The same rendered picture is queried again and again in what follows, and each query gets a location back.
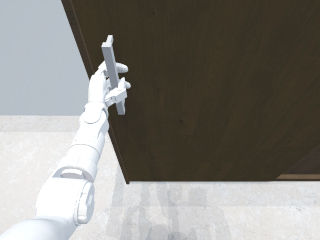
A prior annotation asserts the left robot upper arm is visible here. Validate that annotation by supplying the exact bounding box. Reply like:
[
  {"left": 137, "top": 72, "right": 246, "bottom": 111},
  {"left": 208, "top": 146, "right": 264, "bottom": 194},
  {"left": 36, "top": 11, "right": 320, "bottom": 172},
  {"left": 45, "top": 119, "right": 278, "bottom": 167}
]
[{"left": 0, "top": 177, "right": 95, "bottom": 240}]

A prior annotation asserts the handle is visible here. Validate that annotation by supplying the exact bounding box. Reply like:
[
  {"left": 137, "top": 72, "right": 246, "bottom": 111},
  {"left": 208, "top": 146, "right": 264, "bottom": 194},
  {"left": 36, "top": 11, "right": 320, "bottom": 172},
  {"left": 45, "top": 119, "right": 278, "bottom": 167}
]
[{"left": 101, "top": 35, "right": 125, "bottom": 115}]

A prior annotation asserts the wardrobe door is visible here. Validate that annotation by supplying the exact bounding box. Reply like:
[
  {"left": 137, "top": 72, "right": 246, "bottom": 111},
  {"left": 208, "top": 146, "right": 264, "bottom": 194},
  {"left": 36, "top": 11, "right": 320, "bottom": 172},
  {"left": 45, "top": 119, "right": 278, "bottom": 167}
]
[
  {"left": 72, "top": 0, "right": 320, "bottom": 182},
  {"left": 282, "top": 144, "right": 320, "bottom": 175}
]

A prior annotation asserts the robot left forearm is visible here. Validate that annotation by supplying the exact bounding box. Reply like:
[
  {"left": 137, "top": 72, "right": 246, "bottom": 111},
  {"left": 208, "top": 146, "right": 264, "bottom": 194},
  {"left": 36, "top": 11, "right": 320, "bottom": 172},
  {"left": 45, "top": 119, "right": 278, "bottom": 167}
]
[{"left": 35, "top": 102, "right": 109, "bottom": 216}]

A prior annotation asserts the robot left hand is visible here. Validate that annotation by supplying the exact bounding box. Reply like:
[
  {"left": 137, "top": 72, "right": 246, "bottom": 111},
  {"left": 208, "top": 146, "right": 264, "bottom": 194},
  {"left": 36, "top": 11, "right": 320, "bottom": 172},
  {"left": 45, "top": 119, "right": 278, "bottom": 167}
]
[{"left": 88, "top": 61, "right": 131, "bottom": 109}]

